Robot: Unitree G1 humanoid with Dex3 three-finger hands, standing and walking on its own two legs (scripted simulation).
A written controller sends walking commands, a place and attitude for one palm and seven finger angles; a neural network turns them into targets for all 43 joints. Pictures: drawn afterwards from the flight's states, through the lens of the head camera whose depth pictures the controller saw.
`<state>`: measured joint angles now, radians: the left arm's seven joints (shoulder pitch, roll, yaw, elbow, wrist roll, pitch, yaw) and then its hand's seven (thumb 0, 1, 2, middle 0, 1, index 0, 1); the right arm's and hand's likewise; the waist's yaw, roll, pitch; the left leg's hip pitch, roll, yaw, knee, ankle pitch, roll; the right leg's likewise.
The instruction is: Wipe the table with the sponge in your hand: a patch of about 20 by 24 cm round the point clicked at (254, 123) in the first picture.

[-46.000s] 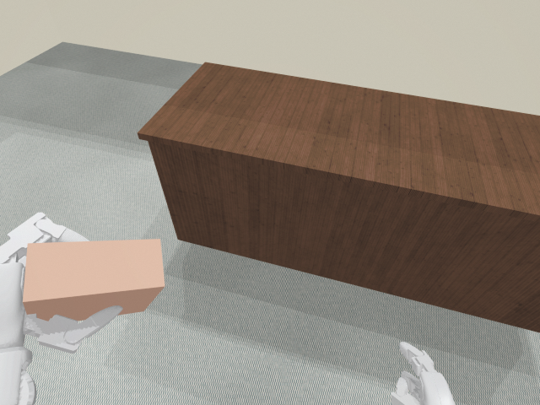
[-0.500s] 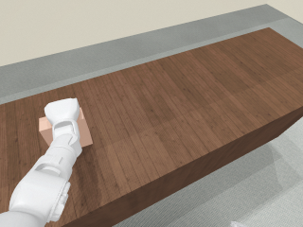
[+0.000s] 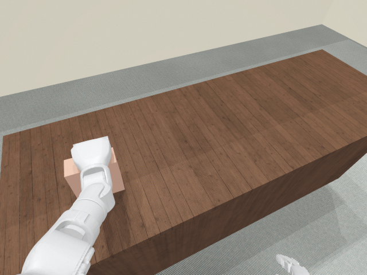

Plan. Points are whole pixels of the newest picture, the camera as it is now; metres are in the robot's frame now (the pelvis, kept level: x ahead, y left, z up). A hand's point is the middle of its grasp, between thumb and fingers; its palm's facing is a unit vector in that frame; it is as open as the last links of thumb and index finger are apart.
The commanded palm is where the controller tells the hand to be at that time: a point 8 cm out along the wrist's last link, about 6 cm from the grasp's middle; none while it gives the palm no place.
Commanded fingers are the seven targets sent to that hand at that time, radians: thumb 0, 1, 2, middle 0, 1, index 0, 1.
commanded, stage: wipe back along the middle lane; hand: left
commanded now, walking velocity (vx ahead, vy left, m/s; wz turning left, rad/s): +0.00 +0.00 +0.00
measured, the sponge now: (98, 180) +0.36 +0.26 -0.06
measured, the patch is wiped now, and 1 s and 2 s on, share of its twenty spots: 0.55 0.65 0.65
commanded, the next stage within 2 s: slide across to the third lane in 1.94 s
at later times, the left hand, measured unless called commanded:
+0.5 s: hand (104, 178) +0.34 +0.22 -0.01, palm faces -0.07 -0.01 -1.00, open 10.1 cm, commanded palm +0.28 +0.19 +0.02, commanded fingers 0.00 0.10 1.30 -1.20 -1.60 -1.20 -1.60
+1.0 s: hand (111, 197) +0.29 +0.19 -0.01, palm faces -0.06 -0.04 -1.00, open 10.1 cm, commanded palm +0.24 +0.16 +0.02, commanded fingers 0.00 0.10 1.30 -1.20 -1.60 -1.20 -1.60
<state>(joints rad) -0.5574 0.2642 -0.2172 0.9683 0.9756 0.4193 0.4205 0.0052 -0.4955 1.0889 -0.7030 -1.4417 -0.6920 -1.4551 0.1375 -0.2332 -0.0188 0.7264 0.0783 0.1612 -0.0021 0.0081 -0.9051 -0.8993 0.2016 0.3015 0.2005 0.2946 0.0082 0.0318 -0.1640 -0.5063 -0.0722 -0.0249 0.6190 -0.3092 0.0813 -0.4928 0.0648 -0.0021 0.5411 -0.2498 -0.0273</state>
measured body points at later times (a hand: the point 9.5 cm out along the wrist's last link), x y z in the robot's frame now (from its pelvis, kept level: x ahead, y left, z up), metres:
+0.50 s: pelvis +0.00 -0.01 +0.00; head +0.02 -0.01 +0.45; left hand +0.34 +0.22 +0.04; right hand +0.18 -0.24 -0.11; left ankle -0.01 +0.06 -0.73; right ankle +0.00 -0.11 -0.73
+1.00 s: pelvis +0.00 -0.02 +0.00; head -0.01 -0.03 +0.45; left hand +0.29 +0.19 +0.04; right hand +0.23 -0.22 -0.08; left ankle -0.01 +0.06 -0.73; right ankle +0.00 -0.11 -0.73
